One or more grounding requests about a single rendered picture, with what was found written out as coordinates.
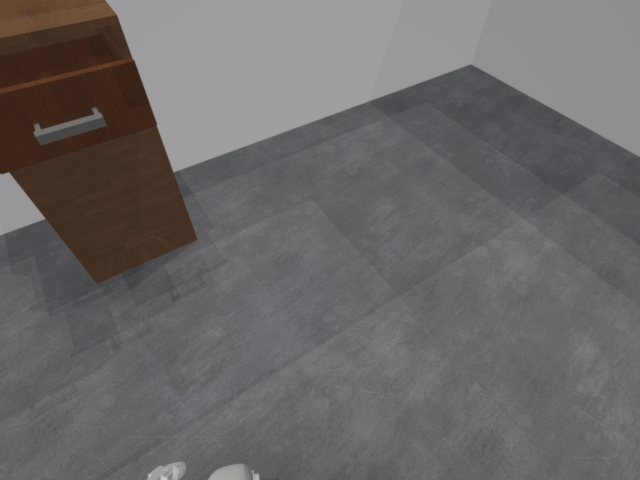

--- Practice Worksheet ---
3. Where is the cabinet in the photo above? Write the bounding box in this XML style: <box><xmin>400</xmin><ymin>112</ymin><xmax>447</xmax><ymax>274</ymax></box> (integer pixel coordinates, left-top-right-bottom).
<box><xmin>0</xmin><ymin>0</ymin><xmax>198</xmax><ymax>284</ymax></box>

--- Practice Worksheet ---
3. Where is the drawer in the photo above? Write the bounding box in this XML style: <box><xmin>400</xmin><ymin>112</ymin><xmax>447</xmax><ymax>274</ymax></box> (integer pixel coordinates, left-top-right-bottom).
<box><xmin>0</xmin><ymin>33</ymin><xmax>157</xmax><ymax>174</ymax></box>

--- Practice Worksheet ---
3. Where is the handle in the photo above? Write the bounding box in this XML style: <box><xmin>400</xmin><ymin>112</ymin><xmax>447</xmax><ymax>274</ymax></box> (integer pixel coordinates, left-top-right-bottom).
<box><xmin>33</xmin><ymin>107</ymin><xmax>107</xmax><ymax>145</ymax></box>

